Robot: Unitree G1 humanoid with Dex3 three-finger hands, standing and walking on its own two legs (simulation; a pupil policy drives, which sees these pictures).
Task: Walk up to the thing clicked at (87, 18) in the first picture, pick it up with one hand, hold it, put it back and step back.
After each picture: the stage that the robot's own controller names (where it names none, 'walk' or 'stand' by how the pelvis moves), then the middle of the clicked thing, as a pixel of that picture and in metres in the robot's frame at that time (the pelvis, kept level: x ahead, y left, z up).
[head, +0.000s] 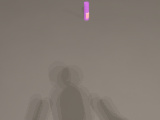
stand; (86, 11) +2.01 -0.01 -0.65
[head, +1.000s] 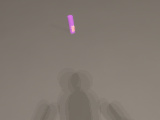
walk; (71, 24) +1.88 +0.31 -0.64
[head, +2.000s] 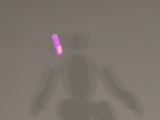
walk; (57, 44) +1.33 +0.41 -0.65
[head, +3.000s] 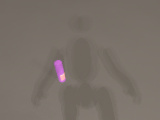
walk; (60, 71) +0.93 +0.32 -0.65
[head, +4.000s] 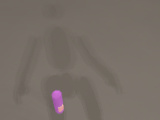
walk; (58, 102) +0.60 +0.21 -0.63
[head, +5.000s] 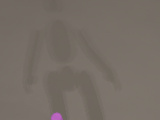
stand; out of the picture +0.43 +0.22 -0.64
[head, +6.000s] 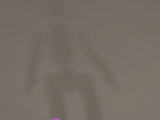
stand; out of the picture +0.41 +0.22 -0.65
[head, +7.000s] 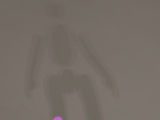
stand; out of the picture +0.44 +0.21 -0.66
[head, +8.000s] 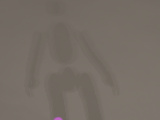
stand; out of the picture +0.42 +0.21 -0.66
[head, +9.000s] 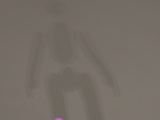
go down; out of the picture +0.42 +0.21 -0.66
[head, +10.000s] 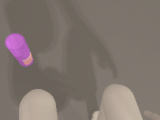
go down; (21, 52) +0.50 +0.24 -0.30
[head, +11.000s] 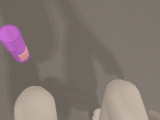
approach; (16, 46) +0.50 +0.25 -0.26
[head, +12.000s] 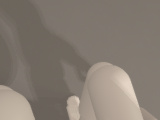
close in; out of the picture +0.48 +0.31 -0.16
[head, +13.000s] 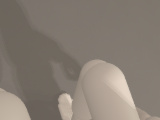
close; out of the picture +0.47 +0.31 -0.16
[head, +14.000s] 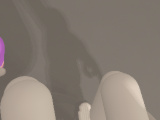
lift; out of the picture +0.37 +0.27 -0.11
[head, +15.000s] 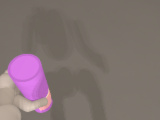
hold; (35, 89) +0.31 +0.16 +0.06
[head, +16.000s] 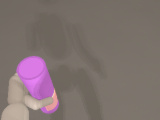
hold; (42, 89) +0.32 +0.15 +0.04
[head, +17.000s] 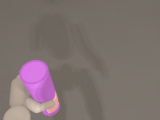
hold; (44, 92) +0.31 +0.15 +0.03
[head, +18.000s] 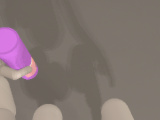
crouch; (19, 59) +0.42 +0.20 -0.03
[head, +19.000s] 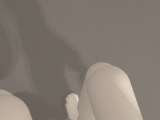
lower; out of the picture +0.46 +0.29 -0.16
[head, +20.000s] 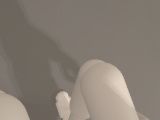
lower; out of the picture +0.45 +0.31 -0.17
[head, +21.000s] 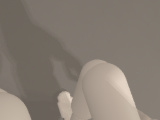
lower; out of the picture +0.45 +0.31 -0.16
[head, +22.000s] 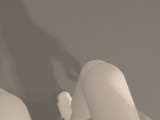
lower; out of the picture +0.45 +0.31 -0.16
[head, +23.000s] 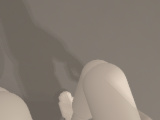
rest; out of the picture +0.45 +0.30 -0.16
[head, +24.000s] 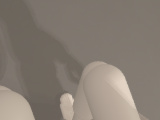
open; out of the picture +0.46 +0.28 -0.17
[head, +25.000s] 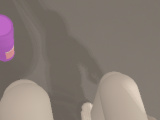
stand; (2, 42) +0.47 +0.25 -0.20
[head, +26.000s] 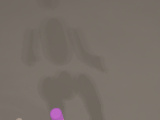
stand; out of the picture +0.42 +0.18 -0.57
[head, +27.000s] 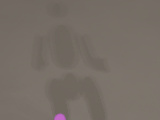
stand; out of the picture +0.42 +0.18 -0.60
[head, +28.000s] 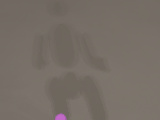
stand; out of the picture +0.42 +0.18 -0.60
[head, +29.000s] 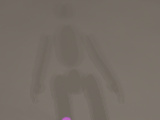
stand; out of the picture +0.43 +0.17 -0.66
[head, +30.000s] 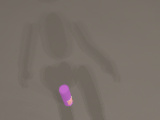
walk; (66, 96) +0.55 +0.18 -0.63
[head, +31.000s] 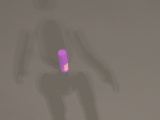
walk; (63, 61) +0.86 +0.18 -0.63
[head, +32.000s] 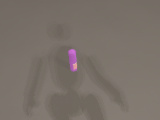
stand; (72, 60) +1.06 +0.17 -0.64
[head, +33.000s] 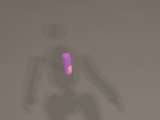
stand; (67, 64) +1.04 +0.20 -0.66
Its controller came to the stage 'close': yes
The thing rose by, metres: 0.69
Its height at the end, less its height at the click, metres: +0.00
